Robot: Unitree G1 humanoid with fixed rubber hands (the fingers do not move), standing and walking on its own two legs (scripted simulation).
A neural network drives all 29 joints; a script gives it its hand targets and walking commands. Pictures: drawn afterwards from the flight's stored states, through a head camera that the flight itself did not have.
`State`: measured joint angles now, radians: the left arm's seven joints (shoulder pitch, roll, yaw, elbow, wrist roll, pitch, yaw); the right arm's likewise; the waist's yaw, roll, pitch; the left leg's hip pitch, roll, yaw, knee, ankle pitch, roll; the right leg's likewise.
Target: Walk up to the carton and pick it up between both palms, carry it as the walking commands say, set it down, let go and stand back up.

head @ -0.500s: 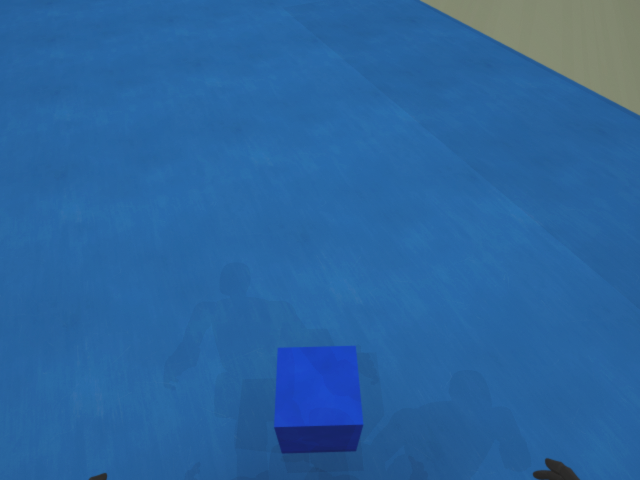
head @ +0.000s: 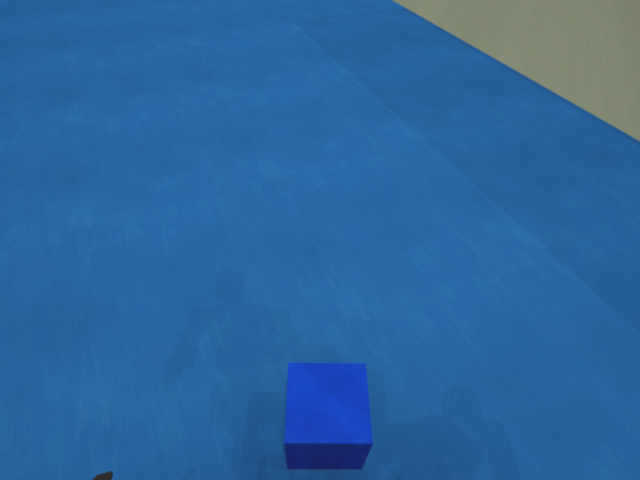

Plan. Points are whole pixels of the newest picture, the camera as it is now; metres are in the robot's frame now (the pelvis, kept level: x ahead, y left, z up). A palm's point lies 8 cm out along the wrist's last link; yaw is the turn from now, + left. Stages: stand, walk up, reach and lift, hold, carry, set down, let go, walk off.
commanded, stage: walk up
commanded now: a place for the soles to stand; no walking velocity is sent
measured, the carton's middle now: (325, 417) +0.43 -0.03 -0.65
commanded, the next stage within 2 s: reach and lift in 0.98 s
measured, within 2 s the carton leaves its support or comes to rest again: neither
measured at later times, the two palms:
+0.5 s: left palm out of the picture +0.10 +0.32 -0.11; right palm out of the picture +0.12 -0.27 -0.11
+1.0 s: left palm out of the picture +0.09 +0.31 -0.11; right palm out of the picture +0.12 -0.29 -0.11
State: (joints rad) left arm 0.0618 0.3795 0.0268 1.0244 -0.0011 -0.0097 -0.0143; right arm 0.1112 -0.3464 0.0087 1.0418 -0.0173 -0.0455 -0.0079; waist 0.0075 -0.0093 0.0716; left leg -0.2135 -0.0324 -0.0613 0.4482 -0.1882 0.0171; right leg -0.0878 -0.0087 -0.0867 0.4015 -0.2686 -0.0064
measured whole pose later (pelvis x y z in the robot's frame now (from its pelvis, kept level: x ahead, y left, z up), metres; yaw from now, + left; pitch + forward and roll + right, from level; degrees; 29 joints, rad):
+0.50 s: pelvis +0.01 +0.01 +0.00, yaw +1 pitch -2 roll +0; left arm 0.08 0.37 0.02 1.10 0.01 -0.01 0.00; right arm 0.07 -0.33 0.00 1.08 -0.01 -0.04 -0.01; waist 0.01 -0.01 0.06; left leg -0.16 -0.06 -0.06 0.38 -0.17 0.04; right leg -0.03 -0.04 -0.09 0.33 -0.25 0.02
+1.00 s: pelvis +0.02 +0.00 +0.00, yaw +1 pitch -3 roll +0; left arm 0.10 0.36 0.03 1.10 0.01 -0.01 0.00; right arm 0.10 -0.34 -0.01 1.07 -0.01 -0.03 -0.01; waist 0.01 0.00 0.05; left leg -0.15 -0.05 -0.07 0.39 -0.19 0.03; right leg -0.01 -0.02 -0.09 0.32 -0.26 0.01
